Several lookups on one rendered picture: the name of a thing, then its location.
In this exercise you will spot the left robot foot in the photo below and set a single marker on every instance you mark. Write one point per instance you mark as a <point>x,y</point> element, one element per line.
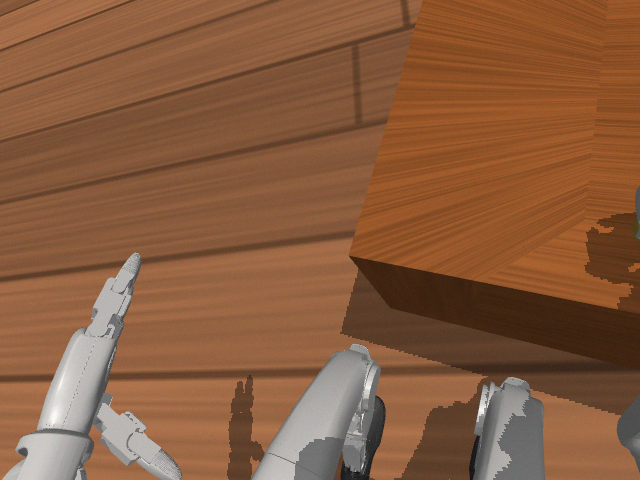
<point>373,441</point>

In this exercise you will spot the bottle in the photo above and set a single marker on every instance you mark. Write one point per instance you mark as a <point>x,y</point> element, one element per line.
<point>635,228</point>

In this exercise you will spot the right robot arm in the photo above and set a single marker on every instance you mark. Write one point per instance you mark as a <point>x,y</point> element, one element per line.
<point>628,430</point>

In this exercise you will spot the left robot hand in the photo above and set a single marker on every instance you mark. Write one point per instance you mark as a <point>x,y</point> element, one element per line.
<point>76,398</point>

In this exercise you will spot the left robot arm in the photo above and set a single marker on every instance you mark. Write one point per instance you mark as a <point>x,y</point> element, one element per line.
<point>52,454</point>

